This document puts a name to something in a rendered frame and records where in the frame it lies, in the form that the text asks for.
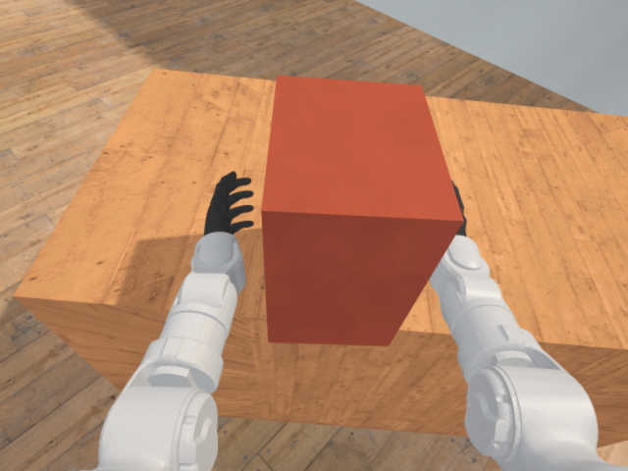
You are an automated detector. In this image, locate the left robot forearm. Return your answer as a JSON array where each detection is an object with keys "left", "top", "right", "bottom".
[{"left": 98, "top": 232, "right": 246, "bottom": 460}]

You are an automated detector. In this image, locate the right robot forearm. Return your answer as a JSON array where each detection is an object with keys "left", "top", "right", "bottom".
[{"left": 429, "top": 235, "right": 599, "bottom": 444}]

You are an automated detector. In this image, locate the carton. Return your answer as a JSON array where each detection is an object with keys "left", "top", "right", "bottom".
[{"left": 261, "top": 76, "right": 464, "bottom": 346}]

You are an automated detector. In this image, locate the robot left upper arm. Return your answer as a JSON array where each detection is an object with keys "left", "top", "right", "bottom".
[{"left": 81, "top": 386, "right": 218, "bottom": 471}]

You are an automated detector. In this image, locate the pedestal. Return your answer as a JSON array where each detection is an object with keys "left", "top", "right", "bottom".
[{"left": 13, "top": 69, "right": 628, "bottom": 447}]

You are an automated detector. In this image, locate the robot left hand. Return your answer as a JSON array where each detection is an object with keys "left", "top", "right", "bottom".
[{"left": 204, "top": 171, "right": 254, "bottom": 236}]

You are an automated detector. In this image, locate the robot right upper arm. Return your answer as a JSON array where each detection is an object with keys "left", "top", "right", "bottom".
[{"left": 464, "top": 365, "right": 628, "bottom": 471}]

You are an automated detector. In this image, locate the robot right hand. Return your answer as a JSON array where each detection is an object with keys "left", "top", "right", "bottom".
[{"left": 452, "top": 181, "right": 467, "bottom": 236}]

